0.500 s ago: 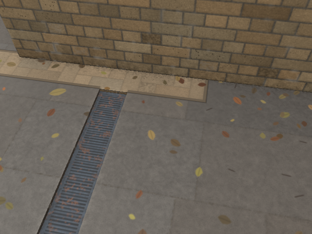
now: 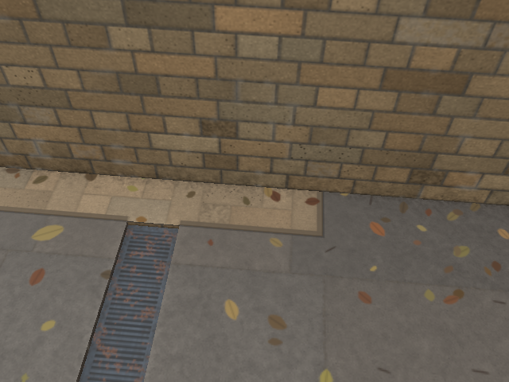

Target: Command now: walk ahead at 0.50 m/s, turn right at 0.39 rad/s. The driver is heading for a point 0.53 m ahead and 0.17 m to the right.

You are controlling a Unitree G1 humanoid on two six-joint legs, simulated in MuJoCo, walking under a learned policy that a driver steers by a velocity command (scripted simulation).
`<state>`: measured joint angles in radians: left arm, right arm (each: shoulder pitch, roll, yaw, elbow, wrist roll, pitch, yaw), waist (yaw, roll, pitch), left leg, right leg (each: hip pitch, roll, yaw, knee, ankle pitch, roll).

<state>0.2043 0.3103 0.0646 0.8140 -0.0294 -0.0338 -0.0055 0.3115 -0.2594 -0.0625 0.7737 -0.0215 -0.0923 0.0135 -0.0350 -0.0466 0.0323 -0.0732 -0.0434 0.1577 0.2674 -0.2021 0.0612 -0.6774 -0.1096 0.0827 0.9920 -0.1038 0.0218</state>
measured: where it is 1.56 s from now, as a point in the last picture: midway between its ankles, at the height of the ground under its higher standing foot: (301, 369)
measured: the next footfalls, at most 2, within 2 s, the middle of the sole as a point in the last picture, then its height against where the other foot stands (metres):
right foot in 0.26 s outside the picture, level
left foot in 0.72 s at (265, 331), level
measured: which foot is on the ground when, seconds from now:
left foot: down 0.00-0.26, up 0.28-0.70, down 0.72-1.00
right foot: up 0.00-0.24, down 0.26-0.72, up 0.74-1.00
